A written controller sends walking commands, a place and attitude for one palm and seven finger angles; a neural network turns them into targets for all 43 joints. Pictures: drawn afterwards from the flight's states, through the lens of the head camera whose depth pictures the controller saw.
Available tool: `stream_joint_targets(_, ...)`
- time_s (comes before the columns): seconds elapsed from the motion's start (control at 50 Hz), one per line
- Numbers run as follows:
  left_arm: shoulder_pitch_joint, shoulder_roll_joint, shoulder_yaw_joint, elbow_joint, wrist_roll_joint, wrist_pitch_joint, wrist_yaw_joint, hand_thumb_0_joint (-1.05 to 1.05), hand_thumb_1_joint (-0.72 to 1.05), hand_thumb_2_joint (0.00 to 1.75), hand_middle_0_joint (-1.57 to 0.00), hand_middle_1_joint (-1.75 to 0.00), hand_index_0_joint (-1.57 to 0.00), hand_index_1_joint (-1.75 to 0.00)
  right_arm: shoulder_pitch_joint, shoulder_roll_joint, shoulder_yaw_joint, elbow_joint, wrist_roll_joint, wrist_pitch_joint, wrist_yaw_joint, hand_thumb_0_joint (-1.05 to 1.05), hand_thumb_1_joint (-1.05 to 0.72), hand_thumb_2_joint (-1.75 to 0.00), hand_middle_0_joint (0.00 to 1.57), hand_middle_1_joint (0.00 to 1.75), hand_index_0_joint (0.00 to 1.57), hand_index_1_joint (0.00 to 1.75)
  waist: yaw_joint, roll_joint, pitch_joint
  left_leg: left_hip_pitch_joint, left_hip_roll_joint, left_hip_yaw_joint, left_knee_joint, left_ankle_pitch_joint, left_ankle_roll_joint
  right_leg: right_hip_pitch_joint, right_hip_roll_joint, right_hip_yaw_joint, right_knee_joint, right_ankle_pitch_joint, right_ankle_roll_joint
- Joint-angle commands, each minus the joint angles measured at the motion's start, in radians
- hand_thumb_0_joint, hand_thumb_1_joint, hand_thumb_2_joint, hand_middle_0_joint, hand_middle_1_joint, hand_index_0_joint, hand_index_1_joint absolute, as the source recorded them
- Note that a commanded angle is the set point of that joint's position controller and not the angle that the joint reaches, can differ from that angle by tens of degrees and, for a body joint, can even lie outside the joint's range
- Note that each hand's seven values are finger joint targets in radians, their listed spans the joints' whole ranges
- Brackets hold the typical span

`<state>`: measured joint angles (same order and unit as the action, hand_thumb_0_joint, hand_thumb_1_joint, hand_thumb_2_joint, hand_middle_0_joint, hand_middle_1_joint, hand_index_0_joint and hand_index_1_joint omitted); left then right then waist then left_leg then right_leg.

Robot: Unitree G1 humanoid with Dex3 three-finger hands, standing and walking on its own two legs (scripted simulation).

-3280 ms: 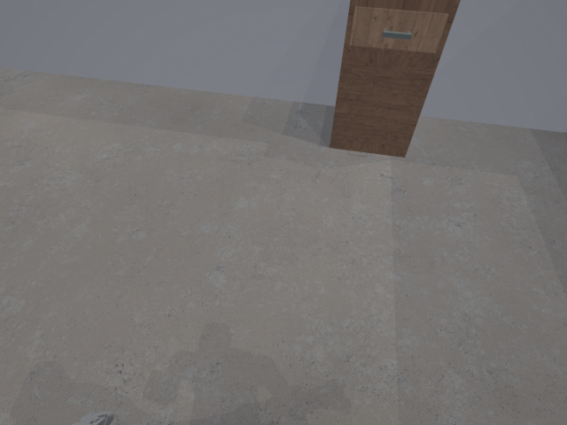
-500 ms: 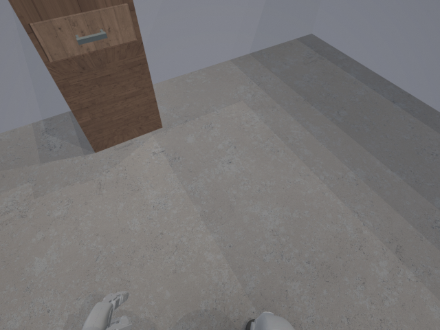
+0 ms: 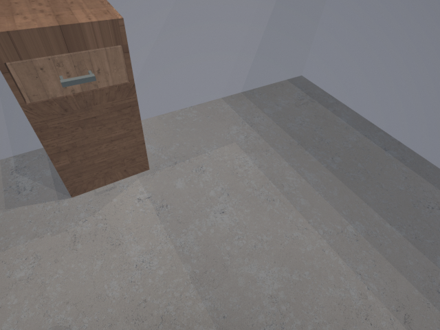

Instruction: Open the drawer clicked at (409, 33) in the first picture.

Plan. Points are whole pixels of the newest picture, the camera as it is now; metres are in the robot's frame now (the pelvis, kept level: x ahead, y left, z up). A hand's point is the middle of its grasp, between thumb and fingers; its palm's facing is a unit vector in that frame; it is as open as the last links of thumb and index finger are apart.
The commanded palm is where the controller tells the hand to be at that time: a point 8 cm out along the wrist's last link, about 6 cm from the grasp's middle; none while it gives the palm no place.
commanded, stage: walk to a spot facing it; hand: left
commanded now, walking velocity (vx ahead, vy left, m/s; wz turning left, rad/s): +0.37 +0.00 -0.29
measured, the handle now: (77, 77) +0.95 +0.60 -0.09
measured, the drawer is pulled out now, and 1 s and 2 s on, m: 0.00 0.00 0.00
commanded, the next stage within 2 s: turn to face it in 0.64 s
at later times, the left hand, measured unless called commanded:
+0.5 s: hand (180, 246) +0.35 +0.11 -0.17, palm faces -0.11 -0.98 -0.19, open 7.4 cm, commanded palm none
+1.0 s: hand (166, 219) +0.43 +0.16 -0.18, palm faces +0.04 -0.99 -0.15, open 7.4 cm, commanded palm none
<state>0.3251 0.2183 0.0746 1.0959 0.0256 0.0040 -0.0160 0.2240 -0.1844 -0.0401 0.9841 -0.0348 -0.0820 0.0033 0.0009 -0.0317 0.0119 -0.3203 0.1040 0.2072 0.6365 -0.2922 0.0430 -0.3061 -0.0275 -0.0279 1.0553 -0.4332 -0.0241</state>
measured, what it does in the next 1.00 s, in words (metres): walks ahead: right foot, then left foot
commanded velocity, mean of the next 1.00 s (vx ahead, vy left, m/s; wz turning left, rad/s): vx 0.24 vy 0.00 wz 0.10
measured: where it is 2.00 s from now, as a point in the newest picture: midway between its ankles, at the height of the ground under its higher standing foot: (227, 299)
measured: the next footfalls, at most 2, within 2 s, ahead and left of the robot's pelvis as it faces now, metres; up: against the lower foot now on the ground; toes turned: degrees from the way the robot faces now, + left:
right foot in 0.42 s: +0.33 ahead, -0.16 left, +0.00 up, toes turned -17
left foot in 0.86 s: +0.53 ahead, +0.06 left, +0.00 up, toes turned +6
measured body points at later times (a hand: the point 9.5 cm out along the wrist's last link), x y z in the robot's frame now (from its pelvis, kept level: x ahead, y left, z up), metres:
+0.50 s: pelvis +0.23 -0.05 -0.01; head +0.26 -0.06 +0.44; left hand +0.35 +0.16 -0.16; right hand +0.09 -0.23 -0.16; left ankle +0.09 +0.09 -0.64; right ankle +0.29 -0.15 -0.73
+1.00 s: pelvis +0.41 -0.01 +0.00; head +0.44 +0.02 +0.45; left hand +0.43 +0.22 -0.17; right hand +0.50 -0.25 -0.13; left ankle +0.49 +0.05 -0.73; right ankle +0.34 -0.15 -0.65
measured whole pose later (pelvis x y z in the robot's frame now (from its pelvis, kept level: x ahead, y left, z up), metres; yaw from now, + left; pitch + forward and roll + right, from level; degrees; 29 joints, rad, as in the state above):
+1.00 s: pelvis +0.41 -0.01 +0.00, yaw -2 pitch -1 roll -2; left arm 0.26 0.19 0.06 1.07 0.02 0.01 0.01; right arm 0.16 -0.15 -0.03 0.98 -0.02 -0.03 0.00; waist 0.02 -0.03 0.07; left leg -0.36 0.03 0.13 0.58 -0.20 0.08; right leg -0.38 -0.07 -0.08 1.14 -0.47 0.06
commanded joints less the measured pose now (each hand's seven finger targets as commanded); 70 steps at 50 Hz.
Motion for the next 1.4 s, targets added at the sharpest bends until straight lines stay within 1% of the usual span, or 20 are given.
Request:
stream_joint_targets(0.0, -0.049, 0.019, 0.006, -0.079, 0.004, -0.039, -0.012, 0.0, 0.9, 0.9, -0.2, -0.3, -0.2, -0.3, 0.151, -0.092, -0.015, 0.037, 0.006, -0.01, -0.023, 0.0, -0.9, -0.9, 0.2, 0.3, 0.2, 0.3, -0.014, 0.131, 0.081, 0.168, 0.259, -0.278, -0.467, -0.006, 0.014, -0.314, -0.082, 0.045, 0.182, 0.178, 0.005)
stream_joint_targets(0.3, -0.248, -0.034, -0.007, -0.138, 0.003, -0.031, -0.013, 0.0, 0.9, 0.9, -0.2, -0.3, -0.2, -0.3, 0.301, -0.063, -0.026, 0.155, 0.002, 0.002, -0.023, 0.0, -0.9, -0.9, 0.2, 0.3, 0.2, 0.3, -0.049, 0.151, 0.126, 0.343, 0.241, 0.012, -0.388, 0.446, 0.057, -0.25, -0.052, -0.12, -0.39, 0.237, -0.011)
stream_joint_targets(0.36, -0.014, 0.006, 0.007, -0.063, 0.01, -0.052, -0.007, 0.0, 0.9, 0.9, -0.2, -0.3, -0.2, -0.3, 0.265, -0.091, -0.03, 0.155, 0.01, 0.007, -0.023, 0.0, -0.9, -0.9, 0.2, 0.3, 0.2, 0.3, 0.068, 0.126, -0.012, 0.312, 0.197, 0.074, -0.064, 0.745, 0.014, 0.095, 0.039, -0.188, -0.506, 0.253, -0.055)
stream_joint_targets(0.38, 0.146, 0.073, 0.027, -0.015, 0.014, -0.064, 0.002, 0.0, 0.9, 0.9, -0.2, -0.3, -0.2, -0.3, 0.248, -0.085, -0.031, 0.145, 0.02, 0.005, -0.013, 0.0, -0.9, -0.9, 0.2, 0.3, 0.2, 0.3, 0.143, 0.053, -0.114, 0.152, 0.165, 0.093, 0.169, 0.622, -0.017, 0.345, -0.033, -0.097, -0.514, 0.29, -0.087)
stream_joint_targets(0.4, 0.255, 0.187, 0.053, 0.007, 0.011, -0.071, 0.02, 0.0, 0.9, 0.9, -0.2, -0.3, -0.2, -0.3, 0.272, -0.012, -0.017, 0.109, 0.036, 0.0, -0.008, 0.0, -0.9, -0.9, 0.2, 0.3, 0.2, 0.3, 0.161, -0.186, -0.228, -0.15, 0.025, 0.078, 0.508, -0.021, -0.055, 0.588, -0.316, 0.333, -0.594, 0.345, -0.188)
stream_joint_targets(0.42, 0.259, 0.242, 0.058, 0.015, -0.013, -0.067, 0.022, 0.0, 0.9, 0.9, -0.2, -0.3, -0.2, -0.3, 0.221, -0.013, -0.015, 0.078, 0.037, 0.004, -0.01, 0.0, -0.9, -0.9, 0.2, 0.3, 0.2, 0.3, 0.139, -0.187, -0.228, -0.287, -0.029, -0.058, 0.729, -0.284, -0.052, 0.582, -0.43, 0.526, -0.723, 0.412, -0.263)
stream_joint_targets(0.48, 0.027, 0.096, 0.015, -0.041, -0.012, -0.073, 0.029, 0.0, 0.9, 0.9, -0.2, -0.3, -0.2, -0.3, 0.103, -0.009, -0.023, 0.067, 0.017, 0.019, -0.01, 0.0, -0.9, -0.9, 0.2, 0.3, 0.2, 0.3, 0.053, -0.015, -0.008, -0.294, 0.089, -0.188, 0.723, -0.054, -0.048, 0.187, -0.342, 0.287, -0.79, 0.293, -0.166)
stream_joint_targets(0.54, -0.048, 0.031, -0.002, -0.059, 0.003, -0.086, 0.035, 0.0, 0.9, 0.9, -0.2, -0.3, -0.2, -0.3, 0.201, 0.029, -0.018, 0.097, 0.006, 0.057, -0.006, 0.0, -0.9, -0.9, 0.2, 0.3, 0.2, 0.3, -0.036, -0.043, 0.031, -0.186, 0.095, -0.157, 0.559, -0.007, -0.072, -0.003, -0.271, 0.087, -0.844, 0.299, -0.123)
stream_joint_targets(0.72, -0.006, 0.087, -0.008, -0.037, 0.0, -0.086, 0.029, 0.0, 0.9, 0.9, -0.2, -0.3, -0.2, -0.3, -0.031, -0.004, -0.012, -0.013, 0.013, 0.044, 0.027, 0.0, -0.9, -0.9, 0.2, 0.3, 0.2, 0.3, 0.007, -0.084, 0.08, -0.143, 0.037, -0.087, 0.071, 0.095, -0.075, 0.117, -0.249, -0.006, -0.814, 0.387, -0.107)
stream_joint_targets(0.8, -0.001, 0.09, -0.007, -0.031, -0.006, -0.069, 0.04, 0.0, 0.9, 0.9, -0.2, -0.3, -0.2, -0.3, 0.068, -0.065, -0.019, 0.019, 0.009, 0.038, 0.02, 0.0, -0.9, -0.9, 0.2, 0.3, 0.2, 0.3, -0.045, 0.008, 0.018, 0.099, -0.017, -0.072, -0.114, 0.233, -0.048, 0.157, -0.208, -0.125, -0.558, 0.561, -0.029)
stream_joint_targets(0.82, 0.023, 0.072, -0.008, -0.047, -0.012, -0.062, 0.039, 0.0, 0.9, 0.9, -0.2, -0.3, -0.2, -0.3, 0.166, -0.14, -0.035, 0.034, 0.002, 0.033, 0.012, 0.0, -0.9, -0.9, 0.2, 0.3, 0.2, 0.3, -0.075, 0.145, -0.064, 0.275, 0.069, -0.19, -0.146, 0.467, -0.001, 0.059, -0.143, -0.175, -0.343, 0.446, 0.023)
stream_joint_targets(0.84, 0.055, 0.029, -0.012, -0.07, -0.026, -0.058, 0.035, 0.0, 0.9, 0.9, -0.2, -0.3, -0.2, -0.3, 0.241, -0.244, -0.056, 0.037, 0.0, 0.036, 0.003, 0.0, -0.9, -0.9, 0.2, 0.3, 0.2, 0.3, -0.084, 0.366, -0.144, 0.43, 0.29, -0.477, -0.195, 0.782, 0.127, -0.133, -0.022, -0.198, -0.066, -0.066, 0.073)
stream_joint_targets(0.86, 0.01, 0.045, -0.017, -0.096, -0.016, -0.05, 0.046, 0.0, 0.9, 0.9, -0.2, -0.3, -0.2, -0.3, 0.245, -0.248, -0.047, 0.049, 0.011, 0.046, -0.012, 0.0, -0.9, -0.9, 0.2, 0.3, 0.2, 0.3, -0.091, 0.363, -0.179, 0.401, 0.337, -0.574, -0.27, 0.721, 0.174, -0.173, -0.004, -0.073, 0.118, -0.242, 0.069)
stream_joint_targets(0.92, -0.085, 0.045, -0.003, -0.113, -0.008, -0.04, 0.032, 0.0, 0.9, 0.9, -0.2, -0.3, -0.2, -0.3, 0.061, -0.163, -0.033, -0.013, 0.014, 0.046, -0.021, 0.0, -0.9, -0.9, 0.2, 0.3, 0.2, 0.3, -0.034, 0.165, -0.036, 0.171, 0.238, -0.456, -0.308, 0.502, 0.145, -0.246, -0.091, 0.019, 0.168, -0.051, 0.082)
stream_joint_targets(0.98, -0.029, 0.032, 0.005, -0.108, -0.009, -0.008, 0.032, 0.0, 0.9, 0.9, -0.2, -0.3, -0.2, -0.3, -0.002, -0.153, -0.031, -0.04, 0.018, 0.049, -0.018, 0.0, -0.9, -0.9, 0.2, 0.3, 0.2, 0.3, 0.004, 0.162, -0.068, 0.092, 0.16, -0.354, -0.343, 0.421, 0.106, -0.163, -0.082, 0.004, 0.092, 0.044, 0.098)
stream_joint_targets(1.22, -0.177, 0.05, 0.016, -0.242, -0.012, 0.017, 0.041, 0.0, 0.9, 0.9, -0.2, -0.3, -0.2, -0.3, 0.027, -0.207, -0.076, -0.076, 0.007, 0.093, -0.008, 0.0, -0.9, -0.9, 0.2, 0.3, 0.2, 0.3, -0.036, 0.168, -0.059, 0.099, 0.127, -0.545, -0.335, 0.207, 0.141, -0.143, -0.026, 0.019, -0.214, 0.012, 0.106)
stream_joint_targets(1.32, -0.087, 0.075, 0.017, -0.248, -0.022, 0.007, 0.05, 0.0, 0.9, 0.9, -0.2, -0.3, -0.2, -0.3, -0.022, -0.214, -0.088, -0.112, 0.013, 0.107, -0.002, 0.0, -0.9, -0.9, 0.2, 0.3, 0.2, 0.3, 0.011, 0.167, -0.084, -0.014, 0.061, -0.573, -0.248, 0.257, 0.092, 0.114, 0.011, 0.008, -0.538, 0.129, 0.081)
stream_joint_targets(1.34, -0.041, 0.105, 0.024, -0.245, -0.018, 0.001, 0.055, 0.0, 0.9, 0.9, -0.2, -0.3, -0.2, -0.3, -0.034, -0.19, -0.087, -0.123, 0.019, 0.11, 0.003, 0.0, -0.9, -0.9, 0.2, 0.3, 0.2, 0.3, 0.035, 0.099, -0.088, -0.118, 0.011, -0.527, -0.178, 0.145, 0.039, 0.239, -0.047, 0.048, -0.696, 0.179, 0.063)
stream_joint_targets(1.36, -0.031, 0.196, 0.04, -0.254, -0.001, -0.007, 0.062, 0.0, 0.9, 0.9, -0.2, -0.3, -0.2, -0.3, -0.015, -0.118, -0.078, -0.144, 0.029, 0.111, 0.008, 0.0, -0.9, -0.9, 0.2, 0.3, 0.2, 0.3, 0.034, -0.175, -0.077, -0.324, -0.125, -0.362, 0.042, -0.09, -0.049, 0.352, -0.302, 0.302, -0.838, 0.085, -0.025)
stream_joint_targets(1.38, -0.082, 0.242, 0.034, -0.284, -0.001, 0.002, 0.06, 0.0, 0.9, 0.9, -0.2, -0.3, -0.2, -0.3, -0.02, -0.126, -0.08, -0.162, 0.016, 0.112, 0.006, 0.0, -0.9, -0.9, 0.2, 0.3, 0.2, 0.3, 0.026, -0.249, -0.031, -0.339, -0.173, -0.245, 0.288, -0.257, -0.082, 0.194, -0.479, 0.392, -0.86, 0.133, -0.119)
